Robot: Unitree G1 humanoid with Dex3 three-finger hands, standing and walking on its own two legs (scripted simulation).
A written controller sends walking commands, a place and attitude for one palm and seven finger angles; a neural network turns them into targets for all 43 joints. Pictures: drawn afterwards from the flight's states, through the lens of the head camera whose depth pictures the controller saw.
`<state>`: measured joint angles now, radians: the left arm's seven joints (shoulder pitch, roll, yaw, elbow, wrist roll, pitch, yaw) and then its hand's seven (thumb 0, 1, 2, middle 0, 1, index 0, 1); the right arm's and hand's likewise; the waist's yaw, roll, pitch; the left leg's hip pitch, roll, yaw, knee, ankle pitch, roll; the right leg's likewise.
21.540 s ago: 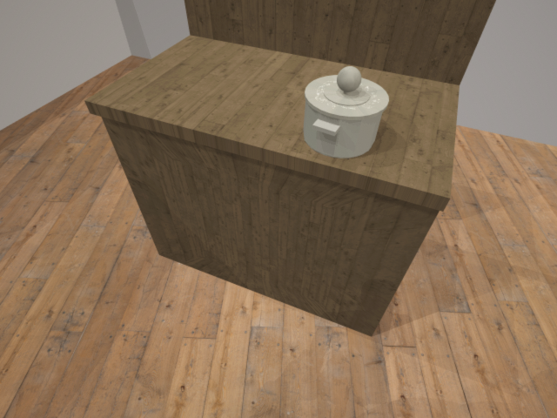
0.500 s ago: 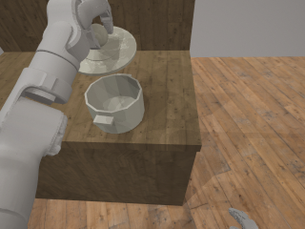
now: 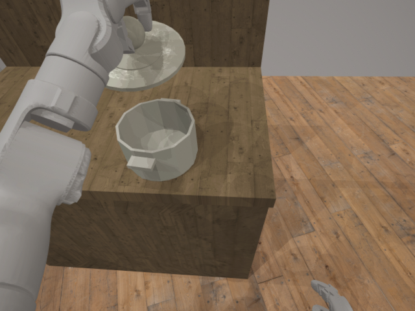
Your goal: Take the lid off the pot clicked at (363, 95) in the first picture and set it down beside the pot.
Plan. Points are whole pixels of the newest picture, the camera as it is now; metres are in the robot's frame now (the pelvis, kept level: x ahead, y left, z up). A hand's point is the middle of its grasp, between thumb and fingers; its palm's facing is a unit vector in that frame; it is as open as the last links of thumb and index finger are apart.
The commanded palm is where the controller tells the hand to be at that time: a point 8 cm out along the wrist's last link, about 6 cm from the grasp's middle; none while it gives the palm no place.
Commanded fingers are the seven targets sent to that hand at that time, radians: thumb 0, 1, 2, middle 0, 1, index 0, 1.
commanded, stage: move the lid sideways beside the pot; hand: left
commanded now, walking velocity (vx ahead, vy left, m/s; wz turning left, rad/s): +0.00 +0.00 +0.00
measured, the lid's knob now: (129, 33) +0.50 +0.14 +0.29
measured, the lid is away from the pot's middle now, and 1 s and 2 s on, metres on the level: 0.03 0.13 0.26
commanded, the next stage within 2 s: none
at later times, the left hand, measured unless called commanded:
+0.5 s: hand (86, 34) +0.46 +0.19 +0.31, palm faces -0.12 -0.03 -0.99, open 8.3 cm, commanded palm +0.44 +0.19 +0.38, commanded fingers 0.00 0.55 1.07 -0.85 -1.02 -0.83 -0.99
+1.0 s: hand (46, 34) +0.45 +0.25 +0.31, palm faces -0.13 -0.04 -0.99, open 8.3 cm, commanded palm +0.43 +0.24 +0.38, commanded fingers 0.00 0.55 1.07 -0.85 -1.02 -0.83 -0.99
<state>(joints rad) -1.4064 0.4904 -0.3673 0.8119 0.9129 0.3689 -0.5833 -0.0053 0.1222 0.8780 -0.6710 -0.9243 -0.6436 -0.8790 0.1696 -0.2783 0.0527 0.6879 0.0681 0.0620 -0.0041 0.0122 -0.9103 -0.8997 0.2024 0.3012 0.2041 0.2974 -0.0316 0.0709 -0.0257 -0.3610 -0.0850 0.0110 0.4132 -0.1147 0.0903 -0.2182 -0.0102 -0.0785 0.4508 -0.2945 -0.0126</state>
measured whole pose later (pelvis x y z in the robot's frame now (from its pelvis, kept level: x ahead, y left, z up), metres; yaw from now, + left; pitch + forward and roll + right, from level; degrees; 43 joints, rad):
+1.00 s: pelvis -0.01 +0.01 +0.00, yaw +0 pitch +4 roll -2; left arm -1.38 0.71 -0.27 0.85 0.95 0.26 -0.63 -0.01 0.12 0.88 -0.67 -0.92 -0.64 -0.88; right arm 0.19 -0.28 0.05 0.68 0.10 0.13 -0.01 0.01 -0.91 -0.90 0.20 0.30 0.21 0.30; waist -0.04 0.06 -0.02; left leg -0.40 -0.08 0.01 0.45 -0.12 0.10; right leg -0.24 0.00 -0.08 0.46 -0.28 -0.01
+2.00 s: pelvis -0.01 +0.02 +0.00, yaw +0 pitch +5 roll -3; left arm -1.42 0.91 -0.24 0.98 1.00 0.15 -0.63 -0.01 0.12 0.88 -0.67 -0.92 -0.64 -0.88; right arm 0.24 -0.30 0.06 0.70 0.11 0.12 -0.05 0.01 -0.91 -0.90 0.20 0.30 0.21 0.30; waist -0.03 0.04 0.02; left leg -0.43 -0.08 0.00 0.46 -0.11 0.12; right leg -0.25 0.00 -0.09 0.43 -0.26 -0.01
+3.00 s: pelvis +0.00 +0.02 +0.00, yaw +0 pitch +7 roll -3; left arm -1.37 0.84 -0.22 1.06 1.00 0.19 -0.59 -0.01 0.13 0.87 -0.67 -0.93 -0.64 -0.88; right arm 0.26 -0.30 0.04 0.69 0.10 0.10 -0.03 0.01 -0.91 -0.90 0.20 0.30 0.21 0.30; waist -0.07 0.04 -0.01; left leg -0.46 -0.08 0.00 0.49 -0.14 0.11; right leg -0.28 0.01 -0.07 0.44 -0.28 0.00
